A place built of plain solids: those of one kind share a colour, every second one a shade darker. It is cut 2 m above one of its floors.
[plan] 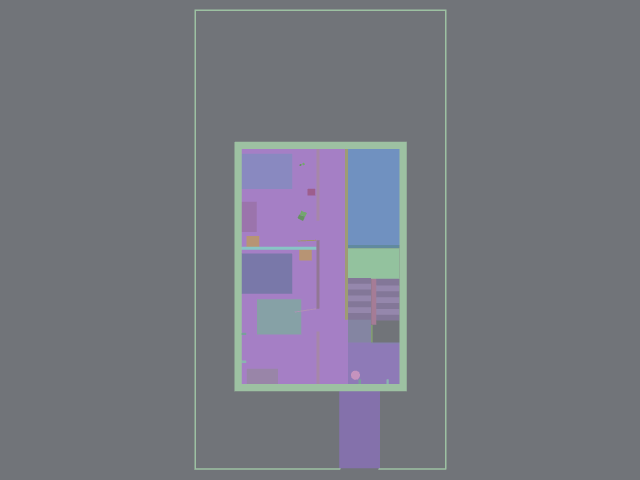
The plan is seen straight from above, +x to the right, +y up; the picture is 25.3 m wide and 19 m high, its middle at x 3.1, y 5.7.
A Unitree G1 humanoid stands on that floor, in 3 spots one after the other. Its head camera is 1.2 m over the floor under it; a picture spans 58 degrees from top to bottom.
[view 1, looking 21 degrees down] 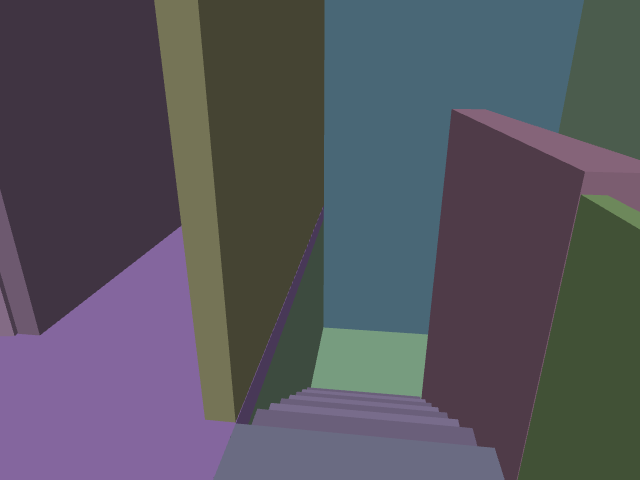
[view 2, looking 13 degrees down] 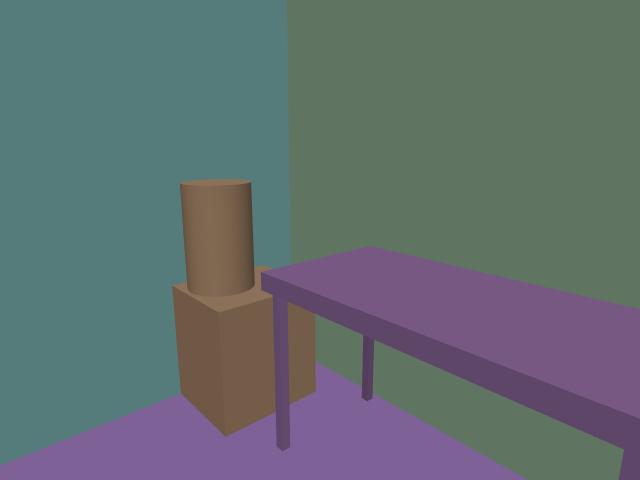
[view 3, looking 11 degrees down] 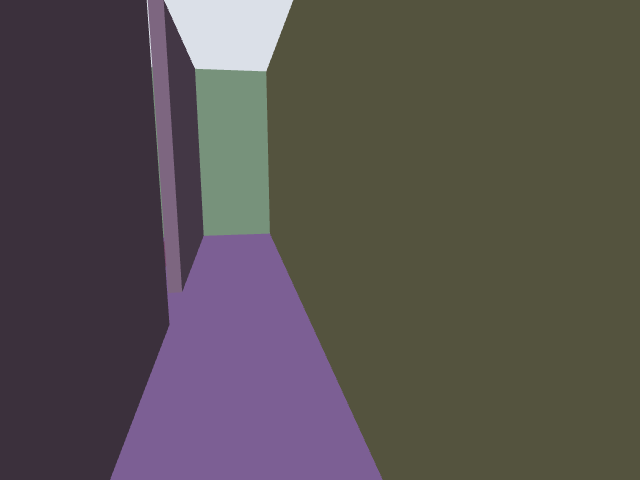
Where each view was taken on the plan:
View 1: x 4.67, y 1.34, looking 97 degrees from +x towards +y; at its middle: wall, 4.05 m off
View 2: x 1.45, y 7.29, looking -132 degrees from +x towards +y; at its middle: wall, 2.23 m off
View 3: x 3.58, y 2.57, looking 79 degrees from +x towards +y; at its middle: landing_wall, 2.70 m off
